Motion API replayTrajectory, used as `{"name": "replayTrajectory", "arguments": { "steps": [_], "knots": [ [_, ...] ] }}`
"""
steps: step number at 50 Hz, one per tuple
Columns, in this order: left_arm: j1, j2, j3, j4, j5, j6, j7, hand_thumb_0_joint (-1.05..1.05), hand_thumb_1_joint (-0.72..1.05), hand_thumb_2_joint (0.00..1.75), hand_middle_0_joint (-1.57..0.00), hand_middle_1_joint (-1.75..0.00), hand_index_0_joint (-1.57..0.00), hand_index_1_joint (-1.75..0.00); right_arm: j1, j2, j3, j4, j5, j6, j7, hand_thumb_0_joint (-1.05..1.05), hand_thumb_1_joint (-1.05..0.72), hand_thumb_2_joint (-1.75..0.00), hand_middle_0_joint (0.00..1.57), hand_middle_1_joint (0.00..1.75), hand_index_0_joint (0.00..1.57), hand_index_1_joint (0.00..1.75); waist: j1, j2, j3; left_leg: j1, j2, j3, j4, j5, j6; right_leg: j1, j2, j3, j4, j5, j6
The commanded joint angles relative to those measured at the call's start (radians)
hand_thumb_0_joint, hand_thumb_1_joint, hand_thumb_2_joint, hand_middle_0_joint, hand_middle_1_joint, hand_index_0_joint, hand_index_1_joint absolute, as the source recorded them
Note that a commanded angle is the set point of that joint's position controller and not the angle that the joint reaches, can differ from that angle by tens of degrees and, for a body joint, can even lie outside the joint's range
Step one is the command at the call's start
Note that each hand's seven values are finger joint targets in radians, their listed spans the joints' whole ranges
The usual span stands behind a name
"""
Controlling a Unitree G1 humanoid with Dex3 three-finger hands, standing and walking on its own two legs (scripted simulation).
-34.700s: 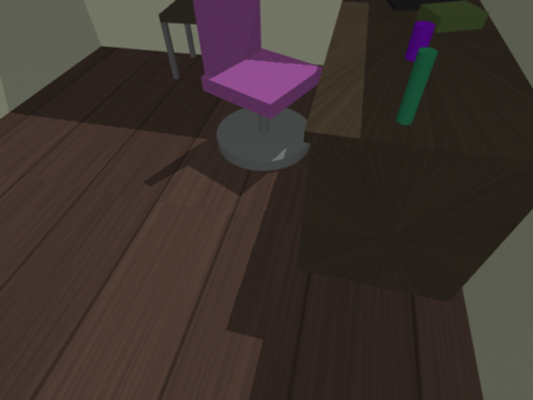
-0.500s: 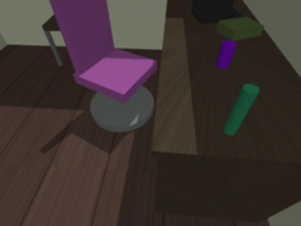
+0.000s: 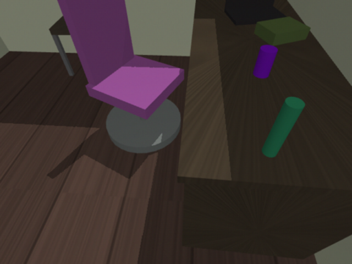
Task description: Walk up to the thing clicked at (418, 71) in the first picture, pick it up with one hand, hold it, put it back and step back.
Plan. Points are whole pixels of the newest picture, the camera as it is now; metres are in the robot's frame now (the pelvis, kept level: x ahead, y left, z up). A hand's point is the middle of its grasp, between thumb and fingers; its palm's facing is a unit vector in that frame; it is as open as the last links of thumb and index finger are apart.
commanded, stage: stand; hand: right
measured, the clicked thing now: (280, 130) +0.45 -0.25 +0.04
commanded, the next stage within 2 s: step back in 0.20 s
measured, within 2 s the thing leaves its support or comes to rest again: neither
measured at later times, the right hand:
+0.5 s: hand out of the picture +0.06 -0.27 -0.17, palm faces -0.02 +0.92 -0.40, open 7.4 cm
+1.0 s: hand out of the picture -0.05 -0.23 -0.18, palm faces +0.04 +0.92 -0.40, open 7.4 cm
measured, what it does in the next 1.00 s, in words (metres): walks backwards: left foot, then right foot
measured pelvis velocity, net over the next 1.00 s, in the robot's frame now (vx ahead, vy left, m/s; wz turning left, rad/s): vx -0.12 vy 0.04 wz -0.09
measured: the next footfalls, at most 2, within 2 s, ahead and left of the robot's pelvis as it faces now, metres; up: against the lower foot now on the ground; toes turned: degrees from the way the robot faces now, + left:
left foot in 0.60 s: -0.05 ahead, +0.15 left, +0.00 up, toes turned -1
right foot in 1.00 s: -0.09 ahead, -0.07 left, +0.00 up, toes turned -1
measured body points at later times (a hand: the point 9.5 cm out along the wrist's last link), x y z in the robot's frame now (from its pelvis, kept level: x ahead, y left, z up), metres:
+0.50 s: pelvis -0.04 +0.01 -0.02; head +0.02 +0.01 +0.42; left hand +0.07 +0.33 -0.14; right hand +0.06 -0.32 -0.14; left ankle -0.04 +0.13 -0.72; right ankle -0.01 -0.13 -0.75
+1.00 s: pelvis -0.12 +0.04 -0.03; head -0.04 +0.04 +0.41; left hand +0.01 +0.35 -0.16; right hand -0.05 -0.28 -0.15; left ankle -0.09 +0.16 -0.75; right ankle -0.13 -0.07 -0.75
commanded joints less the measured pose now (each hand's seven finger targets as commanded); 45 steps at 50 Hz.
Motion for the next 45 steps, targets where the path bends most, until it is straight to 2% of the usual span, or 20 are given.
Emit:
{"name": "replayTrajectory", "arguments": {
  "steps": [1,9,10,15,19,20,22,23,25,27,28,29,30,31,32,33,35,38,41,45],
  "knots": [
    [-0.031,0.213,0.036,-0.061,0.002,-0.020,0.010,0.00,0.90,0.90,-0.20,-0.30,-0.20,-0.30,-0.032,-0.218,-0.041,-0.060,0.002,-0.019,-0.010,0.00,-0.90,-0.90,0.20,0.30,0.20,0.30,-0.003,0.006,-0.081,0.000,0.111,-0.076,-0.047,0.157,0.037,0.020,-0.106,0.084,-0.041,0.140,-0.044],
    [-0.024,0.208,0.033,-0.058,-0.001,-0.017,0.010,0.00,0.90,0.90,-0.20,-0.30,-0.20,-0.30,-0.034,-0.218,-0.039,-0.055,0.004,-0.018,-0.012,0.00,-0.90,-0.90,0.20,0.30,0.20,0.30,-0.001,0.011,-0.077,-0.005,0.108,-0.071,-0.046,0.161,0.033,0.026,-0.106,0.083,-0.041,0.161,-0.043],
    [-0.048,0.276,0.078,-0.092,-0.017,-0.007,0.018,0.00,0.90,0.90,-0.20,-0.30,-0.20,-0.30,-0.063,-0.275,-0.065,-0.064,0.009,0.002,-0.007,0.00,-0.90,-0.90,0.20,0.30,0.20,0.30,0.000,0.007,0.031,-0.080,0.089,-0.086,0.041,0.303,0.055,-0.048,-0.085,0.082,0.058,0.312,-0.049],
    [-0.022,0.241,0.085,-0.149,-0.018,0.011,0.025,0.00,0.90,0.90,-0.20,-0.30,-0.20,-0.30,-0.040,-0.267,-0.085,-0.113,0.023,0.020,-0.006,0.00,-0.90,-0.90,0.20,0.30,0.20,0.30,-0.005,0.025,-0.142,-0.042,0.105,-0.077,0.142,0.415,0.102,-0.002,-0.071,0.048,0.171,0.339,-0.090],
    [-0.032,0.278,0.098,-0.192,-0.010,0.022,0.024,0.00,0.90,0.90,-0.20,-0.30,-0.20,-0.30,-0.040,-0.246,-0.089,-0.152,0.023,0.039,-0.005,0.00,-0.90,-0.90,0.20,0.30,0.20,0.30,0.007,-0.032,-0.184,-0.068,0.025,-0.028,0.324,0.245,0.084,-0.053,-0.175,0.154,0.153,0.364,-0.176],
    [-0.043,0.298,0.104,-0.207,-0.007,0.024,0.024,0.00,0.90,0.90,-0.20,-0.30,-0.20,-0.30,-0.034,-0.238,-0.089,-0.162,0.021,0.045,-0.003,0.00,-0.90,-0.90,0.20,0.30,0.20,0.30,0.008,-0.084,-0.174,-0.104,-0.018,-0.002,0.408,0.138,0.067,-0.066,-0.231,0.209,0.121,0.391,-0.215],
    [-0.082,0.330,0.114,-0.241,0.013,0.023,0.028,0.00,0.90,0.90,-0.20,-0.30,-0.20,-0.30,-0.011,-0.227,-0.094,-0.176,0.010,0.066,0.003,0.00,-0.90,-0.90,0.20,0.30,0.20,0.30,0.013,-0.201,-0.113,-0.186,-0.072,-0.019,0.673,-0.370,0.054,-0.158,-0.369,0.328,0.058,0.408,-0.325],
    [-0.101,0.334,0.116,-0.256,0.023,0.022,0.030,0.00,0.90,0.90,-0.20,-0.30,-0.20,-0.30,0.025,-0.225,-0.095,-0.178,0.009,0.071,0.006,0.00,-0.90,-0.90,0.20,0.30,0.20,0.30,-0.007,-0.206,-0.087,-0.189,-0.040,-0.063,0.683,-0.402,0.061,-0.206,-0.378,0.320,0.065,0.385,-0.331],
    [-0.178,0.324,0.115,-0.296,0.027,0.025,0.032,0.00,0.90,0.90,-0.20,-0.30,-0.20,-0.30,0.091,-0.244,-0.110,-0.183,0.022,0.064,0.011,0.00,-0.90,-0.90,0.20,0.30,0.20,0.30,-0.053,-0.228,-0.087,-0.146,-0.010,-0.098,0.663,-0.384,0.084,-0.270,-0.331,0.255,0.123,0.337,-0.279],
    [-0.176,0.298,0.106,-0.309,0.029,0.027,0.032,0.00,0.90,0.90,-0.20,-0.30,-0.20,-0.30,0.121,-0.239,-0.110,-0.179,0.019,0.049,0.010,0.00,-0.90,-0.90,0.20,0.30,0.20,0.30,-0.052,-0.210,-0.098,-0.164,-0.007,-0.037,0.456,-0.258,0.069,-0.199,-0.252,0.188,0.205,0.312,-0.206],
    [-0.165,0.285,0.101,-0.320,0.022,0.033,0.030,0.00,0.90,0.90,-0.20,-0.30,-0.20,-0.30,0.125,-0.239,-0.114,-0.183,0.010,0.040,0.006,0.00,-0.90,-0.90,0.20,0.30,0.20,0.30,-0.053,-0.153,-0.098,-0.149,-0.014,-0.011,0.311,-0.138,0.066,-0.179,-0.201,0.157,0.273,0.270,-0.167],
    [-0.144,0.266,0.096,-0.328,0.011,0.043,0.026,0.00,0.90,0.90,-0.20,-0.30,-0.20,-0.30,0.129,-0.251,-0.117,-0.185,-0.003,0.031,0.001,0.00,-0.90,-0.90,0.20,0.30,0.20,0.30,-0.052,-0.017,-0.084,-0.136,0.029,-0.054,0.128,0.134,0.054,-0.181,-0.110,0.097,0.395,0.172,-0.119],
    [-0.126,0.212,0.089,-0.343,-0.001,0.050,0.029,0.00,0.90,0.90,-0.20,-0.30,-0.20,-0.30,0.104,-0.320,-0.138,-0.199,-0.025,0.026,-0.005,0.00,-0.90,-0.90,0.20,0.30,0.20,0.30,-0.041,0.203,-0.077,-0.070,0.154,-0.273,0.061,0.386,0.085,-0.312,0.041,0.048,0.586,-0.032,-0.072],
    [-0.114,0.197,0.091,-0.340,0.000,0.058,0.035,0.00,0.90,0.90,-0.20,-0.30,-0.20,-0.30,0.117,-0.352,-0.145,-0.213,-0.032,0.022,-0.008,0.00,-0.90,-0.90,0.20,0.30,0.20,0.30,-0.037,0.203,-0.076,0.035,0.241,-0.389,0.070,0.582,0.145,-0.460,0.149,0.112,0.672,-0.417,-0.064],
    [-0.069,0.204,0.092,-0.328,0.002,0.068,0.039,0.00,0.90,0.90,-0.20,-0.30,-0.20,-0.30,0.109,-0.335,-0.140,-0.223,-0.036,0.021,-0.011,0.00,-0.90,-0.90,0.20,0.30,0.20,0.30,-0.012,0.095,-0.085,0.010,0.261,-0.319,0.112,0.674,0.171,-0.431,0.132,0.174,0.760,-0.438,-0.063],
    [-0.063,0.195,0.089,-0.337,0.005,0.065,0.046,0.00,0.90,0.90,-0.20,-0.30,-0.20,-0.30,0.081,-0.385,-0.143,-0.247,-0.025,0.022,-0.013,0.00,-0.90,-0.90,0.20,0.30,0.20,0.30,-0.034,0.195,-0.104,-0.024,0.329,-0.398,0.091,0.680,0.223,-0.438,0.154,0.200,0.821,-0.477,-0.057],
    [-0.099,0.227,0.101,-0.318,0.009,0.064,0.052,0.00,0.90,0.90,-0.20,-0.30,-0.20,-0.30,0.004,-0.351,-0.140,-0.272,-0.027,0.020,-0.027,0.00,-0.90,-0.90,0.20,0.30,0.20,0.30,-0.029,0.201,-0.076,-0.081,0.312,-0.357,0.078,0.508,0.248,-0.433,0.144,0.241,0.906,-0.409,-0.052],
    [0.013,0.228,0.106,-0.311,-0.001,0.060,0.038,0.00,0.90,0.90,-0.20,-0.30,-0.20,-0.30,-0.036,-0.277,-0.122,-0.304,-0.025,0.014,-0.039,0.00,-0.90,-0.90,0.20,0.30,0.20,0.30,0.030,0.179,-0.088,0.052,0.223,-0.206,0.163,0.550,0.227,-0.478,0.138,0.218,0.916,-0.298,-0.037],
    [-0.045,0.219,0.110,-0.349,0.011,0.047,0.032,0.00,0.90,0.90,-0.20,-0.30,-0.20,-0.30,0.061,-0.261,-0.126,-0.296,-0.015,0.015,-0.045,0.00,-0.90,-0.90,0.20,0.30,0.20,0.30,-0.030,0.132,-0.096,0.131,0.227,-0.209,0.186,0.578,0.243,-0.464,0.127,0.180,0.768,-0.301,-0.008],
    [-0.039,0.205,0.113,-0.375,0.014,0.036,0.021,0.00,0.90,0.90,-0.20,-0.30,-0.20,-0.30,0.093,-0.280,-0.130,-0.307,-0.008,0.019,-0.046,0.00,-0.90,-0.90,0.20,0.30,0.20,0.30,-0.048,0.129,-0.115,0.158,0.229,-0.188,0.215,0.498,0.238,-0.392,0.088,0.120,0.507,-0.281,-0.012]
  ]
}}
